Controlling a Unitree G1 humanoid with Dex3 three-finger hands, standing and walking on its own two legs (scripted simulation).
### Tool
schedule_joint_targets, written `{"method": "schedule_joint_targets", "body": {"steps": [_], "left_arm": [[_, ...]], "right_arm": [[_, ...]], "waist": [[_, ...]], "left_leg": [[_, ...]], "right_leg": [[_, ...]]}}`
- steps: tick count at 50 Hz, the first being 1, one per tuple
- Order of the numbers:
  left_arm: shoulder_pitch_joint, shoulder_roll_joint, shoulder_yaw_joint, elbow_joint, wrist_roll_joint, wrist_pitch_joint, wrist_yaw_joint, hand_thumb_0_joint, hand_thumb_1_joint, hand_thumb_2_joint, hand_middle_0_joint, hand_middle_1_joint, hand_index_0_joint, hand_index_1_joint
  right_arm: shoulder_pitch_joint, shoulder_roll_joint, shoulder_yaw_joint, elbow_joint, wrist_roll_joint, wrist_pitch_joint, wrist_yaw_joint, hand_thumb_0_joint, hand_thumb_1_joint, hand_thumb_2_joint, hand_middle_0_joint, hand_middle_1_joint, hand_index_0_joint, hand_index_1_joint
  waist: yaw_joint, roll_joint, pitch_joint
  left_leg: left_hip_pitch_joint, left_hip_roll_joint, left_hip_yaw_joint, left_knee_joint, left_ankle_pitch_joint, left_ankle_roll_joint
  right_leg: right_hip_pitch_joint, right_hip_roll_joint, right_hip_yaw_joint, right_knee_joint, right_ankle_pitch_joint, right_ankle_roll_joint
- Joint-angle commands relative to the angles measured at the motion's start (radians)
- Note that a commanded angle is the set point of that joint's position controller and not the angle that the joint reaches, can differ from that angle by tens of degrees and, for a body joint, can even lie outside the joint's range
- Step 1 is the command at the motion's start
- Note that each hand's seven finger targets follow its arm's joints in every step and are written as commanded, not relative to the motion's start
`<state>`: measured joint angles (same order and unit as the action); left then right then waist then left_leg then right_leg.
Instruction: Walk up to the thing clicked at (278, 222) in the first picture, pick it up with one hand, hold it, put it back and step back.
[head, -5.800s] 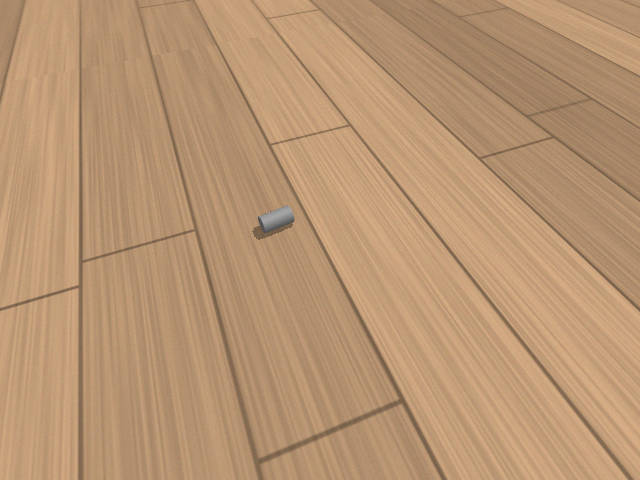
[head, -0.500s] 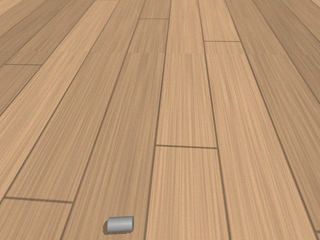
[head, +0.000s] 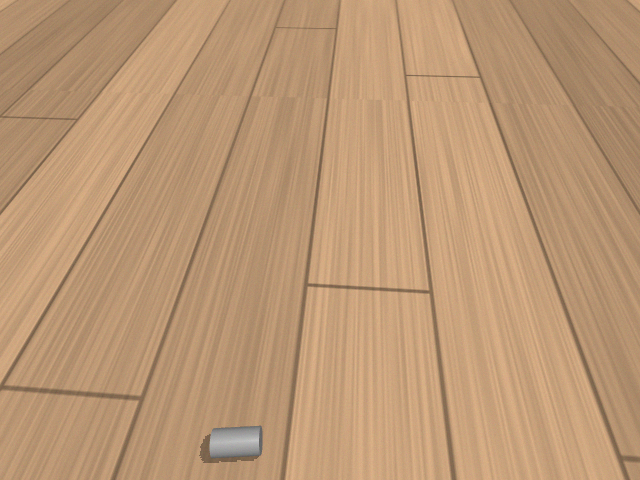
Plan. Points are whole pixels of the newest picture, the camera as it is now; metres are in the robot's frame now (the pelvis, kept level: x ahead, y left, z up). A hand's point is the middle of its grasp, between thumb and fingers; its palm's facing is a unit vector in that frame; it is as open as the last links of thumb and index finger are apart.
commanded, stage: stand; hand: left
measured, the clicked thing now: (236, 441) +0.36 +0.26 -0.74
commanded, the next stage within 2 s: none
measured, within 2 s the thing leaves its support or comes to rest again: neither
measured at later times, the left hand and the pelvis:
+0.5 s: hand out of the picture +0.07 +0.25 -0.16, palm faces -0.03 -0.94 -0.35, open 7.4 cm; pelvis +0.00 +0.00 +0.00, yaw +0 degrees
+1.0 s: hand out of the picture +0.09 +0.25 -0.16, palm faces -0.03 -0.94 -0.35, open 7.4 cm; pelvis +0.01 +0.00 +0.00, yaw +0 degrees
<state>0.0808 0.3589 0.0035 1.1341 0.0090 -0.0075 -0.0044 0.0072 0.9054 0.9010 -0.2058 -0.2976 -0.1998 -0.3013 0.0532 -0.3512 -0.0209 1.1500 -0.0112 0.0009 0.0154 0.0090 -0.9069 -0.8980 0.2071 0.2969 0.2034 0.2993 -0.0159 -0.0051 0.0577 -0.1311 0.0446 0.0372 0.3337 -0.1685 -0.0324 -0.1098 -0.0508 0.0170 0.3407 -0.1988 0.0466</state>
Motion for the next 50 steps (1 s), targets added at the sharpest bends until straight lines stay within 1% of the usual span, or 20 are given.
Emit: {"method": "schedule_joint_targets", "body": {"steps": [1, 6, 8, 13, 16, 18, 20, 23, 24, 26, 28, 31, 35, 37, 41, 42, 47, 48, 49, 50], "left_arm": [[-0.035, 0.217, 0.041, -0.057, -0.001, -0.018, 0.011, 0.0, 0.9, 0.9, -0.2, -0.3, -0.2, -0.3], [-0.03, 0.218, 0.041, -0.062, 0.001, -0.024, 0.013, 0.0, 0.9, 0.9, -0.2, -0.3, -0.2, -0.3], [-0.029, 0.217, 0.04, -0.061, 0.0, -0.023, 0.014, 0.0, 0.9, 0.9, -0.2, -0.3, -0.2, -0.3], [-0.022, 0.219, 0.04, -0.058, -0.002, -0.019, 0.012, 0.0, 0.9, 0.9, -0.2, -0.3, -0.2, -0.3], [-0.022, 0.218, 0.04, -0.06, 0.0, -0.02, 0.012, 0.0, 0.9, 0.9, -0.2, -0.3, -0.2, -0.3], [-0.016, 0.214, 0.039, -0.063, 0.001, -0.021, 0.012, 0.0, 0.9, 0.9, -0.2, -0.3, -0.2, -0.3], [-0.019, 0.218, 0.041, -0.065, 0.0, -0.021, 0.013, 0.0, 0.9, 0.9, -0.2, -0.3, -0.2, -0.3], [-0.017, 0.219, 0.041, -0.068, -0.001, -0.023, 0.013, 0.0, 0.9, 0.9, -0.2, -0.3, -0.2, -0.3], [-0.009, 0.214, 0.038, -0.067, -0.002, -0.023, 0.012, 0.0, 0.9, 0.9, -0.2, -0.3, -0.2, -0.3], [-0.009, 0.213, 0.038, -0.069, 0.0, -0.021, 0.013, 0.0, 0.9, 0.9, -0.2, -0.3, -0.2, -0.3], [-0.012, 0.216, 0.039, -0.07, 0.0, -0.019, 0.013, 0.0, 0.9, 0.9, -0.2, -0.3, -0.2, -0.3], [-0.01, 0.216, 0.038, -0.068, 0.0, -0.02, 0.013, 0.0, 0.9, 0.9, -0.2, -0.3, -0.2, -0.3], [-0.007, 0.216, 0.037, -0.065, -0.001, -0.019, 0.013, 0.0, 0.9, 0.9, -0.2, -0.3, -0.2, -0.3], [-0.01, 0.215, 0.038, -0.067, -0.001, -0.018, 0.012, 0.0, 0.9, 0.9, -0.2, -0.3, -0.2, -0.3], [-0.006, 0.214, 0.037, -0.069, 0.0, -0.019, 0.013, 0.0, 0.9, 0.9, -0.2, -0.3, -0.2, -0.3], [-0.006, 0.215, 0.037, -0.069, -0.002, -0.019, 0.013, 0.0, 0.9, 0.9, -0.2, -0.3, -0.2, -0.3], [-0.007, 0.215, 0.037, -0.069, -0.001, -0.017, 0.014, 0.0, 0.9, 0.9, -0.2, -0.3, -0.2, -0.3], [-0.001, 0.208, 0.035, -0.068, 0.0, -0.017, 0.013, 0.0, 0.9, 0.9, -0.2, -0.3, -0.2, -0.3], [-0.005, 0.208, 0.036, -0.067, 0.001, -0.016, 0.014, 0.0, 0.9, 0.9, -0.2, -0.3, -0.2, -0.3], [-0.008, 0.218, 0.039, -0.068, 0.001, -0.017, 0.015, 0.0, 0.9, 0.9, -0.2, -0.3, -0.2, -0.3]], "right_arm": [[-0.048, -0.21, -0.032, -0.059, 0.003, -0.025, -0.015, 0.0, -0.9, -0.9, 0.2, 0.3, 0.2, 0.3], [-0.04, -0.212, -0.032, -0.057, 0.005, -0.026, -0.015, 0.0, -0.9, -0.9, 0.2, 0.3, 0.2, 0.3], [-0.044, -0.214, -0.035, -0.056, 0.004, -0.024, -0.015, 0.0, -0.9, -0.9, 0.2, 0.3, 0.2, 0.3], [-0.036, -0.208, -0.031, -0.053, 0.003, -0.021, -0.013, 0.0, -0.9, -0.9, 0.2, 0.3, 0.2, 0.3], [-0.037, -0.208, -0.033, -0.056, 0.002, -0.021, -0.012, 0.0, -0.9, -0.9, 0.2, 0.3, 0.2, 0.3], [-0.034, -0.211, -0.034, -0.055, 0.002, -0.022, -0.011, 0.0, -0.9, -0.9, 0.2, 0.3, 0.2, 0.3], [-0.03, -0.212, -0.035, -0.055, 0.001, -0.022, -0.012, 0.0, -0.9, -0.9, 0.2, 0.3, 0.2, 0.3], [-0.024, -0.21, -0.033, -0.054, 0.002, -0.023, -0.012, 0.0, -0.9, -0.9, 0.2, 0.3, 0.2, 0.3], [-0.025, -0.212, -0.031, -0.054, 0.002, -0.023, -0.012, 0.0, -0.9, -0.9, 0.2, 0.3, 0.2, 0.3], [-0.028, -0.216, -0.034, -0.056, 0.003, -0.022, -0.013, 0.0, -0.9, -0.9, 0.2, 0.3, 0.2, 0.3], [-0.021, -0.216, -0.032, -0.055, 0.001, -0.023, -0.014, 0.0, -0.9, -0.9, 0.2, 0.3, 0.2, 0.3], [-0.017, -0.215, -0.031, -0.053, 0.003, -0.024, -0.014, 0.0, -0.9, -0.9, 0.2, 0.3, 0.2, 0.3], [-0.014, -0.216, -0.031, -0.053, 0.003, -0.022, -0.014, 0.0, -0.9, -0.9, 0.2, 0.3, 0.2, 0.3], [-0.006, -0.21, -0.028, -0.056, 0.001, -0.024, -0.015, 0.0, -0.9, -0.9, 0.2, 0.3, 0.2, 0.3], [-0.001, -0.216, -0.029, -0.06, 0.001, -0.029, -0.016, 0.0, -0.9, -0.9, 0.2, 0.3, 0.2, 0.3], [-0.006, -0.216, -0.029, -0.059, 0.002, -0.028, -0.017, 0.0, -0.9, -0.9, 0.2, 0.3, 0.2, 0.3], [-0.003, -0.215, -0.03, -0.061, 0.003, -0.026, -0.018, 0.0, -0.9, -0.9, 0.2, 0.3, 0.2, 0.3], [-0.009, -0.219, -0.032, -0.062, 0.001, -0.026, -0.018, 0.0, -0.9, -0.9, 0.2, 0.3, 0.2, 0.3], [-0.007, -0.218, -0.031, -0.063, 0.001, -0.025, -0.018, 0.0, -0.9, -0.9, 0.2, 0.3, 0.2, 0.3], [-0.008, -0.213, -0.031, -0.063, 0.003, -0.025, -0.019, 0.0, -0.9, -0.9, 0.2, 0.3, 0.2, 0.3]], "waist": [[0.006, 0.012, -0.1], [0.003, 0.001, -0.112], [0.003, -0.004, -0.109], [0.006, 0.002, -0.074], [0.007, -0.01, -0.059], [0.008, -0.011, -0.077], [0.006, 0.001, -0.089], [0.006, -0.001, -0.096], [0.01, -0.003, -0.076], [0.01, 0.005, -0.082], [0.009, 0.017, -0.086], [0.011, 0.0, -0.088], [0.011, 0.002, -0.076], [0.01, 0.009, -0.089], [0.013, 0.007, -0.111], [0.016, 0.003, -0.096], [0.012, 0.004, -0.093], [0.015, 0.006, -0.103], [0.013, 0.013, -0.102], [0.013, -0.009, -0.098]], "left_leg": [[0.059, 0.096, -0.068, -0.05, 0.117, 0.033], [0.088, 0.1, -0.065, -0.031, 0.176, 0.036], [0.086, 0.1, -0.068, -0.034, 0.167, 0.035], [0.042, 0.093, -0.071, -0.06, 0.058, 0.031], [0.033, 0.089, -0.075, -0.06, 0.041, 0.032], [0.054, 0.094, -0.075, -0.047, 0.09, 0.035], [0.044, 0.092, -0.073, -0.047, 0.081, 0.036], [0.047, 0.094, -0.074, -0.046, 0.117, 0.035], [0.035, 0.091, -0.075, -0.049, 0.101, 0.032], [0.043, 0.095, -0.076, -0.047, 0.091, 0.033], [0.042, 0.094, -0.073, -0.05, 0.085, 0.036], [0.044, 0.097, -0.078, -0.048, 0.122, 0.034], [0.031, 0.093, -0.078, -0.051, 0.107, 0.032], [0.032, 0.092, -0.074, -0.051, 0.109, 0.035], [0.057, 0.101, -0.073, -0.039, 0.196, 0.035], [0.057, 0.1, -0.073, -0.04, 0.201, 0.034], [0.059, 0.098, -0.069, -0.04, 0.174, 0.035], [0.069, 0.1, -0.07, -0.034, 0.194, 0.036], [0.059, 0.095, -0.065, -0.039, 0.171, 0.037], [0.064, 0.099, -0.07, -0.04, 0.179, 0.036]], "right_leg": [[-0.018, -0.081, 0.05, -0.061, 0.133, -0.052], [-0.019, -0.087, 0.051, -0.064, 0.198, -0.048], [-0.021, -0.083, 0.046, -0.066, 0.18, -0.05], [-0.031, -0.08, 0.049, -0.077, 0.086, -0.051], [-0.048, -0.078, 0.048, -0.089, 0.051, -0.051], [-0.045, -0.08, 0.05, -0.082, 0.095, -0.051], [-0.026, -0.082, 0.051, -0.08, 0.096, -0.054], [-0.017, -0.081, 0.047, -0.075, 0.127, -0.054], [-0.026, -0.081, 0.046, -0.08, 0.113, -0.05], [-0.031, -0.08, 0.046, -0.08, 0.097, -0.053], [-0.028, -0.085, 0.05, -0.075, 0.107, -0.055], [-0.019, -0.082, 0.044, -0.068, 0.13, -0.053], [-0.017, -0.081, 0.043, -0.071, 0.11, -0.053], [-0.008, -0.085, 0.045, -0.065, 0.125, -0.055], [0.003, -0.087, 0.037, -0.052, 0.187, -0.055], [-0.006, -0.087, 0.04, -0.055, 0.192, -0.054], [-0.004, -0.087, 0.04, -0.057, 0.175, -0.054], [-0.003, -0.086, 0.035, -0.055, 0.187, -0.053], [0.0, -0.086, 0.036, -0.058, 0.173, -0.053], [-0.002, -0.084, 0.035, -0.056, 0.178, -0.056]]}}
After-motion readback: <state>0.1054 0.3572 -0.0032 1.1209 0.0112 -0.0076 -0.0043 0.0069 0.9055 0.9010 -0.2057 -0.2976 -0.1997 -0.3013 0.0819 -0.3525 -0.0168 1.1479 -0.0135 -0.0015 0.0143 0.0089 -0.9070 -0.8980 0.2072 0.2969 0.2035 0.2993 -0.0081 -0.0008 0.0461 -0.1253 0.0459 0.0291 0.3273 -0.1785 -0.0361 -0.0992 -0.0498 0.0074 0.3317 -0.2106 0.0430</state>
